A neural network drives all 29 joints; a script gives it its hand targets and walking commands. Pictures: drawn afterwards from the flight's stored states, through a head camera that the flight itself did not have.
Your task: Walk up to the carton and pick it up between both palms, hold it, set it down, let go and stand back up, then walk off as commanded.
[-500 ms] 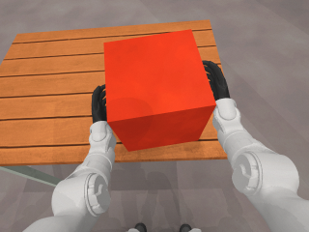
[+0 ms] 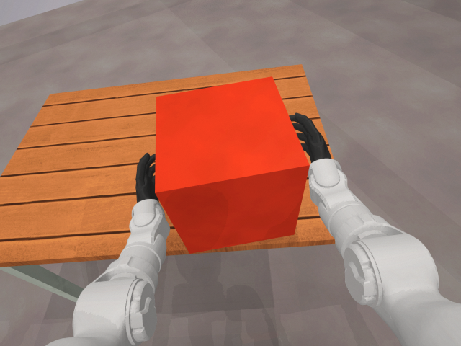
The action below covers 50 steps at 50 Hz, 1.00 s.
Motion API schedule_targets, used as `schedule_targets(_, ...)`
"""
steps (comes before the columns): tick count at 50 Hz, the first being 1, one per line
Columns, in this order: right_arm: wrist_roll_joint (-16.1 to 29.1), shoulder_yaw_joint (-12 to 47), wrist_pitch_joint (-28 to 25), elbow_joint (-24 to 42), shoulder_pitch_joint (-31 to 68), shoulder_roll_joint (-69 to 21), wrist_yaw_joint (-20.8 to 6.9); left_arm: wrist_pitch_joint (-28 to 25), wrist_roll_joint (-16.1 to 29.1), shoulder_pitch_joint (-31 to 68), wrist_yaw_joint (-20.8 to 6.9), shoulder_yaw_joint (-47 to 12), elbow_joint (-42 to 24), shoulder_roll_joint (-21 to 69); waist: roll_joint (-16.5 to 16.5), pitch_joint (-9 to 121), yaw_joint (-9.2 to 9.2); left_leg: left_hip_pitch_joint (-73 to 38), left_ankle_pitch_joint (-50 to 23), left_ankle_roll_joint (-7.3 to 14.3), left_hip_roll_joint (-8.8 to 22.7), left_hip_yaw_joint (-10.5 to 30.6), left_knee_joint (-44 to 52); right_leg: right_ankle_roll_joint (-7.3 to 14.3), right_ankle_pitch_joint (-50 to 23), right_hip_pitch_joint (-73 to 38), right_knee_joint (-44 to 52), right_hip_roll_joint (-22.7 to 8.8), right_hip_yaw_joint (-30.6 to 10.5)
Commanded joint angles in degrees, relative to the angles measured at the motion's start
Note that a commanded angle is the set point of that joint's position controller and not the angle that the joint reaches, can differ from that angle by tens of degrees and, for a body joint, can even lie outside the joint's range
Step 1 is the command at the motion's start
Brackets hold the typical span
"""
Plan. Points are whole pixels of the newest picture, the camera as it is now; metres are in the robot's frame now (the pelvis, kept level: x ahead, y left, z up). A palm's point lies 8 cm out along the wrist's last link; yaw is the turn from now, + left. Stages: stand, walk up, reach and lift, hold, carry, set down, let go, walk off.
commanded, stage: reach and lift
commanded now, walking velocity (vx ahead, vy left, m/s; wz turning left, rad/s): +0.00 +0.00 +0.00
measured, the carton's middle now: (228, 169) +0.45 +0.05 +0.02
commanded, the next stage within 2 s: hold in 2.00 s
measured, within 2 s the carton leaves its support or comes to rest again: neither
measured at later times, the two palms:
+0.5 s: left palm (126, 160) +0.39 +0.21 +0.14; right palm (321, 131) +0.42 -0.11 +0.15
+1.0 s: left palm (92, 143) +0.37 +0.23 +0.20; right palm (318, 112) +0.39 -0.09 +0.22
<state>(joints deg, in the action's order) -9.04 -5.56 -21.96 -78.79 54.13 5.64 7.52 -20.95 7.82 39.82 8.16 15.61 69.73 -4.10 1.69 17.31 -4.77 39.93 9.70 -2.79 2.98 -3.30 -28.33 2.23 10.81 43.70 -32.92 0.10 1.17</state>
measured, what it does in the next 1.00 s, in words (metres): stands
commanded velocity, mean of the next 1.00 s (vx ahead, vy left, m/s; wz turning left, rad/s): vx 0.00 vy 0.00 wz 0.00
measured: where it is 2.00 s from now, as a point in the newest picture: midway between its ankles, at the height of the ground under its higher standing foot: outside the picture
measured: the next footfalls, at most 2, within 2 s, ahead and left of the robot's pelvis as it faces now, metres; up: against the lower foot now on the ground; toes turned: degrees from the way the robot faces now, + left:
none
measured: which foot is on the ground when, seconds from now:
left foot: down 0.00-1.00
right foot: down 0.00-1.00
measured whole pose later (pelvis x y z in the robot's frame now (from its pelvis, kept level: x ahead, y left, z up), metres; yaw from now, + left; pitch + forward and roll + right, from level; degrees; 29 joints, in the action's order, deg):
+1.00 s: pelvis -0.02 +0.03 +0.02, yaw +2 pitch +2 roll -1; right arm 4.4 -8.3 12.5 -63.5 55.4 5.3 8.4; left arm 20.3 -0.4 48.4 6.5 8.4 52.8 -9.9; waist -0.8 13.3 0.4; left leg 19.4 11.1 -2.5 2.3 -0.9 -28.1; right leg 0.7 8.5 18.2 -24.4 -0.4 3.4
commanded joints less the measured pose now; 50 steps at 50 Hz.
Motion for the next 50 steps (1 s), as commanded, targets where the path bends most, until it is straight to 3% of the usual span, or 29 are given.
schedule_targets(1,0.59,15.14,5.39,10.88,27.13,-51.55,-4.29,-2.18,-1.23,61.21,-8.80,-21.51,-21.22,30.46,-5.65,36.24,6.17,-7.14,-4.40,2.62,-6.76,0.58,2.36,-4.87,-20.38,-44.08,4.82,0.23,-4.41)
schedule_targets(4,1.94,13.53,8.48,11.65,30.57,-50.84,-4.91,0.94,0.15,63.73,-8.70,-22.26,-22.29,30.52,-4.59,33.71,6.27,-8.83,-1.43,2.92,-6.75,0.71,3.22,-4.33,-11.88,-41.60,6.49,0.33,-4.34)
schedule_targets(6,3.36,13.09,10.12,14.64,34.03,-50.31,-5.07,3.21,1.22,64.53,-8.67,-22.81,-20.91,31.17,-5.70,33.21,6.40,-9.68,0.33,3.08,-6.75,0.82,3.48,-4.27,-8.28,-40.41,7.50,0.51,-3.76)
schedule_targets(8,5.22,13.32,11.06,19.25,37.64,-50.03,-5.47,4.68,3.14,64.07,-8.49,-24.44,-20.82,32.57,-6.33,35.86,6.24,-10.31,0.06,3.07,-6.88,1.00,3.18,-4.12,-7.53,-39.87,7.74,0.84,-3.34)
schedule_targets(12,7.15,12.62,14.72,21.75,40.04,-48.83,-5.76,7.77,3.76,65.76,-8.49,-24.36,-22.40,32.98,-6.29,33.53,6.54,-11.94,2.26,3.04,-6.97,1.28,4.00,-3.84,-4.11,-39.24,8.98,0.96,-2.77)
schedule_targets(14,7.75,12.74,16.55,22.84,39.03,-49.19,-5.62,9.19,4.22,66.02,-8.63,-24.57,-22.85,32.87,-6.85,32.97,7.05,-12.26,2.77,3.16,-7.13,1.45,4.57,-4.02,-4.58,-40.09,9.38,0.86,-2.83)
schedule_targets(18,10.29,12.74,19.92,23.98,37.95,-48.81,-5.46,12.29,4.75,66.78,-8.67,-26.52,-26.11,34.37,-4.88,31.34,8.21,-14.44,1.28,2.54,-7.23,1.99,5.19,-3.96,-6.51,-41.56,10.09,0.96,-2.37)
schedule_targets(22,14.04,15.31,22.89,30.18,38.94,-50.58,-4.94,15.50,5.46,65.74,-8.84,-27.34,-30.59,34.97,-5.43,32.75,7.89,-15.97,-1.90,2.69,-7.49,2.54,5.30,-4.53,-11.58,-46.26,10.21,1.06,-2.59)
schedule_targets(26,16.89,16.57,27.01,31.85,36.19,-49.81,-4.04,20.18,4.47,63.24,-9.39,-26.28,-34.50,34.15,-4.72,28.13,7.93,-17.98,-4.00,2.38,-7.72,3.00,6.09,-4.90,-14.21,-49.01,11.09,1.10,-2.66)
schedule_targets(29,17.35,14.30,30.24,27.94,32.63,-46.39,-3.68,24.57,2.08,61.33,-9.88,-24.70,-35.55,34.61,-2.38,21.13,9.58,-20.90,-4.57,1.04,-7.04,3.75,7.37,-4.44,-13.50,-48.43,12.29,1.41,-1.68)
schedule_targets(30,18.43,14.44,31.07,28.56,32.28,-45.80,-3.59,26.14,1.47,59.59,-10.10,-23.92,-36.12,35.01,-2.20,19.95,9.28,-22.32,-5.78,0.77,-7.00,3.99,7.54,-4.34,-14.46,-48.99,12.62,1.59,-1.50)
schedule_targets(35,20.03,11.68,33.29,31.94,34.90,-43.17,-3.33,31.64,0.85,59.29,-10.95,-23.85,-39.12,38.40,-0.80,16.22,12.34,-26.49,-7.65,-0.96,-6.44,5.10,8.69,-4.06,-16.59,-50.34,14.05,1.72,-0.65)
schedule_targets(38,20.04,9.18,34.37,29.61,34.65,-41.66,-3.79,33.75,-0.46,59.97,-11.04,-22.97,-39.88,40.04,1.47,12.57,13.43,-28.30,-6.86,-1.84,-5.92,5.69,9.91,-3.49,-14.05,-48.25,14.93,1.94,-0.05)
schedule_targets(43,18.70,5.97,34.78,27.25,37.50,-40.34,-4.99,36.19,-3.74,60.51,-11.72,-19.30,-37.40,40.68,1.28,5.89,12.58,-27.73,-2.46,-1.38,-5.40,5.30,12.22,-2.85,-7.32,-45.86,16.68,2.02,0.19)
schedule_targets(47,17.91,4.17,34.00,26.02,40.67,-38.76,-6.40,37.00,-4.50,62.40,-11.34,-19.28,-36.42,43.21,3.73,6.08,12.40,-29.16,-0.08,-1.97,-4.57,5.48,12.93,-1.76,-3.79,-44.26,16.91,2.49,0.55)
schedule_targets(50,16.16,2.16,33.73,24.37,41.85,-37.16,-7.33,37.74,-5.92,60.81,-11.39,-17.33,-32.13,43.08,3.00,4.08,12.05,-27.89,5.40,-1.10,-4.19,5.68,14.34,-1.65,0.21,-43.21,17.22,2.70,0.93)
